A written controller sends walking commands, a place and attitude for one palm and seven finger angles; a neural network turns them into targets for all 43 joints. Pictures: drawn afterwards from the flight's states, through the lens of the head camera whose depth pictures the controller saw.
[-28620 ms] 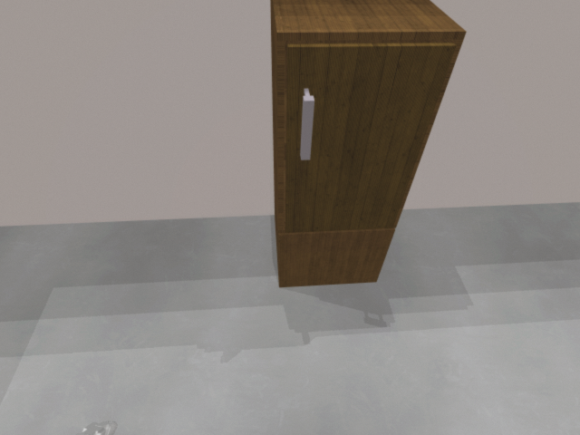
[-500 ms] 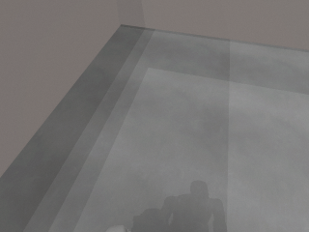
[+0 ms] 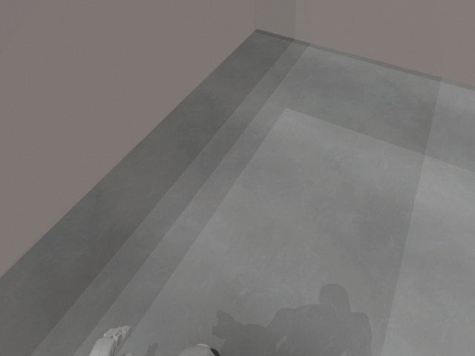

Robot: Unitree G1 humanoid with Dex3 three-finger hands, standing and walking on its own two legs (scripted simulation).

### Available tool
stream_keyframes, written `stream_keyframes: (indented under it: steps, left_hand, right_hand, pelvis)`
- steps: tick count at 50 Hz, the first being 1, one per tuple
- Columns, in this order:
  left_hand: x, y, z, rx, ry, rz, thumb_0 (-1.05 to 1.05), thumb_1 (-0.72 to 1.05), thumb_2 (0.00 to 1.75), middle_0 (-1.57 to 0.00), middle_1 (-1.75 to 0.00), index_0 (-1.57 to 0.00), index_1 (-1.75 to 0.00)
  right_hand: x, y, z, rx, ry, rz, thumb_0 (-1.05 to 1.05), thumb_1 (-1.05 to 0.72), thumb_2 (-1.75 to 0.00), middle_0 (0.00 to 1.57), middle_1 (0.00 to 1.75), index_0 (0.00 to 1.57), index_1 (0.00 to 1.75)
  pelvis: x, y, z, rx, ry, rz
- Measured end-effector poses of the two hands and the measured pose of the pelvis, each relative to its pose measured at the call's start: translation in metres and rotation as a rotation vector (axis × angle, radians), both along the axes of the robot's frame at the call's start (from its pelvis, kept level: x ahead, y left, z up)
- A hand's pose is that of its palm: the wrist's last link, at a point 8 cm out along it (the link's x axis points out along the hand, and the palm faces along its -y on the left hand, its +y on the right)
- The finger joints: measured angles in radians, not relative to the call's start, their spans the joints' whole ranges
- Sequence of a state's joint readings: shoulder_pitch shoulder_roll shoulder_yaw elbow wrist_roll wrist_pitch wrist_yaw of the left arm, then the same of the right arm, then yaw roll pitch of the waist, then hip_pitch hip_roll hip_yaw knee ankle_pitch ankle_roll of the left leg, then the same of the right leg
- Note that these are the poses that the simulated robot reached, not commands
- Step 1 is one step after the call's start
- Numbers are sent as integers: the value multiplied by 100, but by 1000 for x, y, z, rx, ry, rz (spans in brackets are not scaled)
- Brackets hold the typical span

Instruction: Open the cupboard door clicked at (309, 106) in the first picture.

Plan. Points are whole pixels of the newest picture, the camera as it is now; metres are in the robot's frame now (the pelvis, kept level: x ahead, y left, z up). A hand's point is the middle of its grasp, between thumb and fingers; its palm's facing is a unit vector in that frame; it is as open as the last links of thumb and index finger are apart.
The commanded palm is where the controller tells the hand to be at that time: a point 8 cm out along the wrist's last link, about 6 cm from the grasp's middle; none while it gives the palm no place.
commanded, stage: turn to face it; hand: left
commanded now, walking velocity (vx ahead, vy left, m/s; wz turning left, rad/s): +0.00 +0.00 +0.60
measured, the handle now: out of the picture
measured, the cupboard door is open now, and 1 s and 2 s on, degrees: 50 50 50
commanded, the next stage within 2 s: none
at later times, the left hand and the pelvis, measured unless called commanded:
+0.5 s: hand out of the picture +0.06 +0.20 -0.17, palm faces +0.34 -0.90 -0.27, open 7.4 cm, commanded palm none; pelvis +0.05 -0.04 +0.00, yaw +19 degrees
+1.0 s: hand out of the picture +0.00 +0.12 -0.18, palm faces +0.62 -0.75 -0.21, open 7.4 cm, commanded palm none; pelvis +0.08 -0.07 -0.01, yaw +38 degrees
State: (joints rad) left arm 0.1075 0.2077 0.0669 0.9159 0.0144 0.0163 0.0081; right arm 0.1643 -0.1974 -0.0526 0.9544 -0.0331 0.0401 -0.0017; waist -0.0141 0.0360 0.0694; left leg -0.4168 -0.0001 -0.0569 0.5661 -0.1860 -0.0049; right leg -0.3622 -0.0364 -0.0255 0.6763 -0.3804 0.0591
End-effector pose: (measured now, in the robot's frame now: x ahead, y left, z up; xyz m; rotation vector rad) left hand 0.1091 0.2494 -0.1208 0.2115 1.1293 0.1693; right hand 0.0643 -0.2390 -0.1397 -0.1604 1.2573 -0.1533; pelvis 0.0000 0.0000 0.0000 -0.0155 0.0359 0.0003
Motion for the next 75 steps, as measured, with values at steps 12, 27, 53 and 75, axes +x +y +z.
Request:
stream_keyframes:
  steps: [12,27,53,75]
  left_hand:
    - [-35,-26,2,-10,67,154,0,91,90,-20,-30,-20,-30]
    - [-62,-10,-4,13,67,374,1,91,90,-20,-30,-20,-30]
    - [-152,-87,-28,-88,140,733,1,91,90,-21,-30,-20,-30]
    - [-141,-139,9,-8,47,933,0,91,90,-20,-30,-20,-30]
  right_hand:
    - [94,-44,23,-56,-17,162,1,-91,-90,20,30,20,29]
    - [171,-13,16,-53,-81,413,0,-91,-90,21,30,21,30]
    - [261,43,27,-48,-131,760,0,-91,-90,20,30,20,29]
    - [309,41,16,-29,-6,934,1,-91,-90,20,30,20,29]
  pelvis:
    - [38,-29,11,69,-2,168]
    - [57,-43,0,16,-24,358]
    - [78,-69,-3,26,-17,697]
    - [116,-102,11,62,-3,962]
